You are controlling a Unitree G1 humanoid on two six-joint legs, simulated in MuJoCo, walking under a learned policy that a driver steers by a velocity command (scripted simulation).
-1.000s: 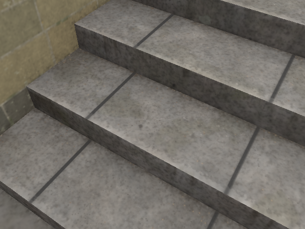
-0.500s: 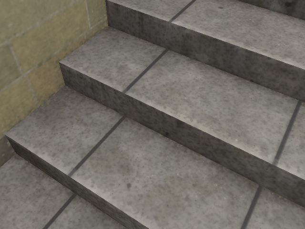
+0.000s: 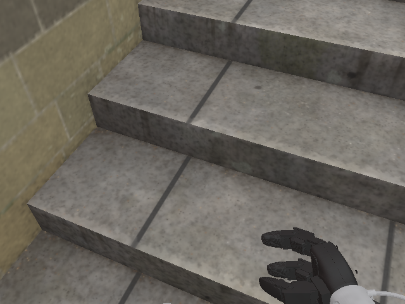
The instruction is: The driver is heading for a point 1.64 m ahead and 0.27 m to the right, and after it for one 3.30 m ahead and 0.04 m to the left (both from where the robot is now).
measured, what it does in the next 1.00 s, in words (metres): climbs, turning right: right foot 0.15 m higher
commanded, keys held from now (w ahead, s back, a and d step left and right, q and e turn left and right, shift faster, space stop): w+e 0.66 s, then w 0.06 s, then w+q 0.28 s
